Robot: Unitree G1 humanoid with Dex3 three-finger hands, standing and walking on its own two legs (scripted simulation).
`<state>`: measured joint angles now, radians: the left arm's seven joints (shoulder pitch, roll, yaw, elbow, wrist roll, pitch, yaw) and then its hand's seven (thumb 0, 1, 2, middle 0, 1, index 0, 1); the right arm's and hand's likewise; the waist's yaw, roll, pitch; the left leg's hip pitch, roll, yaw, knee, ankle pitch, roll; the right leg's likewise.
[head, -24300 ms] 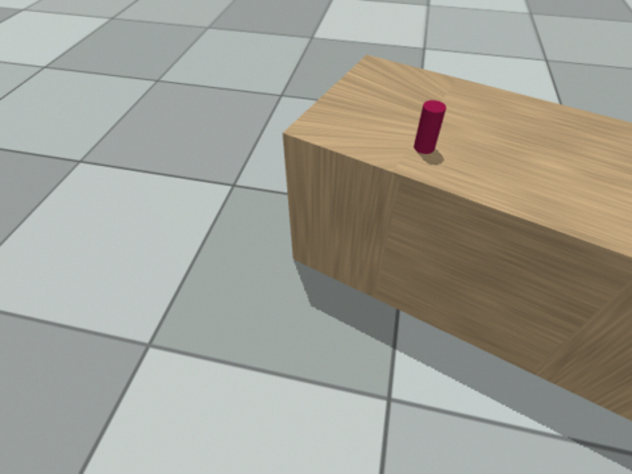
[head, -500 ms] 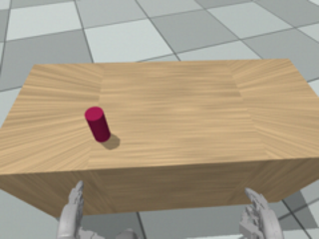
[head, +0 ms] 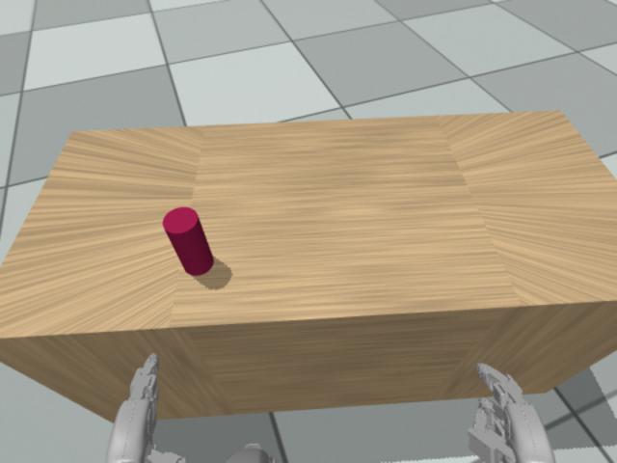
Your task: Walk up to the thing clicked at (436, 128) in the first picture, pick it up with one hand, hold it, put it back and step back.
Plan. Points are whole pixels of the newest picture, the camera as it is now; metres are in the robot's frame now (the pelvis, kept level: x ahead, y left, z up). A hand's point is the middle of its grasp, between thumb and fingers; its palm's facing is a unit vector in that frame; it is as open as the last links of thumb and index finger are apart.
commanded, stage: home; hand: left
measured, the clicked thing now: (190, 243) +0.47 +0.23 -0.06
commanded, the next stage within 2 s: stand in 1.72 s
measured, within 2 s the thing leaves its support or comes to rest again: neither
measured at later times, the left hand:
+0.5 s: hand (182, 434) +0.17 +0.18 -0.05, palm faces +0.11 -0.97 -0.23, open 17.5 cm
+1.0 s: hand (185, 432) +0.17 +0.17 -0.05, palm faces +0.11 -0.97 -0.23, open 17.5 cm
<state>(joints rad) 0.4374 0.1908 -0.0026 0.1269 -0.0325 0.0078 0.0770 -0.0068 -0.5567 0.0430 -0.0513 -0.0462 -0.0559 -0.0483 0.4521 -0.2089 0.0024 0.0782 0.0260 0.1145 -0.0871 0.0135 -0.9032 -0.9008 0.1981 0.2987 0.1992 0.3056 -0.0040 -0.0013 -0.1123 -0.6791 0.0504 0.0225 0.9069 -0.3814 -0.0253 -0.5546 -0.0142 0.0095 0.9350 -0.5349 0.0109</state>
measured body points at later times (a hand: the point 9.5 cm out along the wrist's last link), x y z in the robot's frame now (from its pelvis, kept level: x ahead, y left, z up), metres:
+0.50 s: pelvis -0.01 +0.00 +0.00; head +0.02 +0.00 +0.45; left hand +0.16 +0.23 -0.03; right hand +0.15 -0.23 -0.04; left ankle +0.04 +0.14 -0.69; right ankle -0.04 -0.12 -0.69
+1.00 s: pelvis +0.00 +0.00 +0.00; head +0.02 +0.00 +0.45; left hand +0.16 +0.22 -0.03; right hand +0.16 -0.23 -0.04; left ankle +0.04 +0.14 -0.69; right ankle -0.04 -0.12 -0.69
